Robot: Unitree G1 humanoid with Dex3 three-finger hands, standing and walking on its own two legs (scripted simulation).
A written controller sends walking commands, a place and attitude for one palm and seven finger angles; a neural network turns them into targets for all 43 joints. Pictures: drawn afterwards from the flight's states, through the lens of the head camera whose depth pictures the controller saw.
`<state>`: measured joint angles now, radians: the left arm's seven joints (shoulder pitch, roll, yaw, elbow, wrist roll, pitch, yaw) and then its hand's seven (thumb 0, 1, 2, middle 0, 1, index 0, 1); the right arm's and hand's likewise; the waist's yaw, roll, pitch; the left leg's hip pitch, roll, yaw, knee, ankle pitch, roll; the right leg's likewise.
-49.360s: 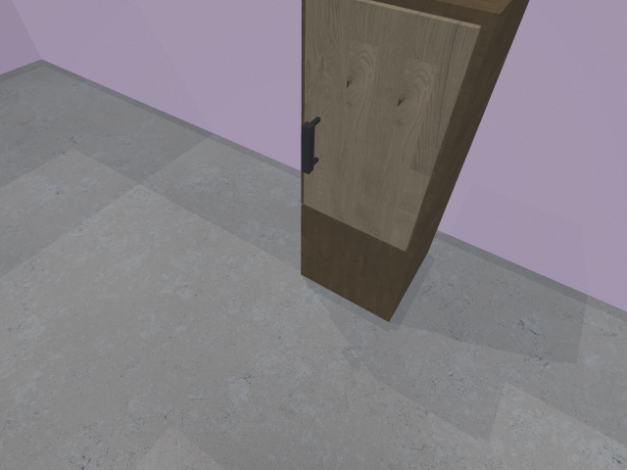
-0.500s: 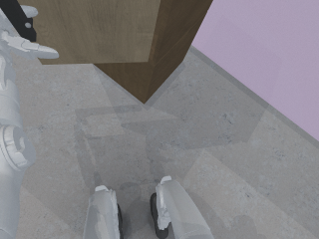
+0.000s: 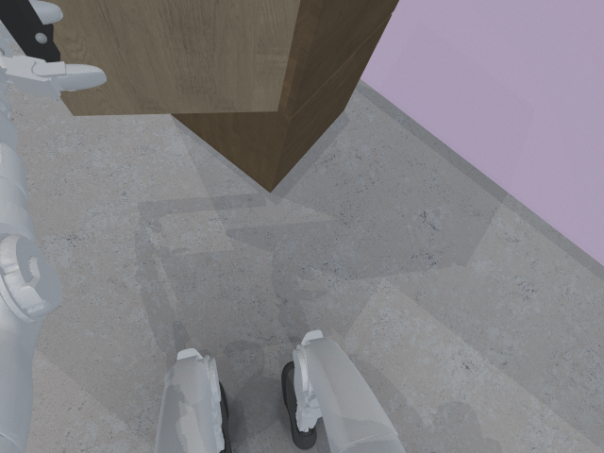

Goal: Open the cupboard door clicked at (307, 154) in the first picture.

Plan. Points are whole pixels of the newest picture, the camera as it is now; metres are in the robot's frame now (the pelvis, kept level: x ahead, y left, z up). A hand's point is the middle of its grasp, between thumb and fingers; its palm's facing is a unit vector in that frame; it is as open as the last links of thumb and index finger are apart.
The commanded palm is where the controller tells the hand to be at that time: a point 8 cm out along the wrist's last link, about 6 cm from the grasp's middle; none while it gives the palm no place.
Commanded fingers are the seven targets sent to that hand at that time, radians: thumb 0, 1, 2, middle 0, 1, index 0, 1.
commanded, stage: close the thumb around the handle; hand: left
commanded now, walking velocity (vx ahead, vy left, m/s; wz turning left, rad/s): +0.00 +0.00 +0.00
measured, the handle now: out of the picture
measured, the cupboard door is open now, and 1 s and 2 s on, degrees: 46 55 98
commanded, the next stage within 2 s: pull the door open along its arc in 0.48 s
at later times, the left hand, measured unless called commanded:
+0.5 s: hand (40, 40) +0.57 +0.21 +0.06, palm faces +0.05 -1.00 -0.01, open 5.9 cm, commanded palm +0.56 +0.23 +0.05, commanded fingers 0.00 0.90 0.90 -0.40 -1.35 -0.40 -1.35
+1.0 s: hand (51, 86) +0.52 +0.20 +0.06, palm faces +0.03 -1.00 -0.01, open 6.2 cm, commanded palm +0.45 +0.23 +0.05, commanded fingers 0.00 0.90 0.90 -0.40 -1.35 -0.40 -1.35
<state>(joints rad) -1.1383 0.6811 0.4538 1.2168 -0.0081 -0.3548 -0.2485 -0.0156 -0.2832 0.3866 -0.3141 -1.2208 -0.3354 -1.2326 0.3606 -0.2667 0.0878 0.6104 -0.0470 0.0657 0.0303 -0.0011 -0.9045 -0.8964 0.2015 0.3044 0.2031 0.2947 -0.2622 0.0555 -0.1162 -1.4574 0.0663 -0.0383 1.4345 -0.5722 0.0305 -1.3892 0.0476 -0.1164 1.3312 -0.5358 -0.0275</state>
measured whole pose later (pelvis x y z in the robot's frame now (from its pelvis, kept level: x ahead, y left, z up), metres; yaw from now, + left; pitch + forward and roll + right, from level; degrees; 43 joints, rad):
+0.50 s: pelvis +0.00 +0.00 +0.00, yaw +0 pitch +33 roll -6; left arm -1.10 0.65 0.45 1.21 -0.02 -0.38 -0.24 0.00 0.70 0.79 -0.36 -1.34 -0.36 -1.34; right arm 0.36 -0.26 0.08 0.62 -0.05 0.07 0.03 0.00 -0.90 -0.90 0.20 0.30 0.20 0.29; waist -0.25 0.06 -0.12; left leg -1.43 0.06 -0.03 1.42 -0.57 0.03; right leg -1.36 0.05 -0.11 1.32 -0.54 -0.02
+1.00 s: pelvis +0.02 +0.01 +0.03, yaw +1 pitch +31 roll -4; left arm -0.74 0.45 0.40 0.89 -0.14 -0.39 -0.22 0.00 0.69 0.71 -0.31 -1.32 -0.32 -1.34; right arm 0.36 -0.25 0.04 0.59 -0.01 0.08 0.06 0.00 -0.90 -0.90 0.20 0.30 0.20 0.29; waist -0.19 0.05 -0.15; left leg -1.28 0.06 0.01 1.31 -0.57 0.04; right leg -1.24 0.04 -0.06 1.24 -0.53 -0.01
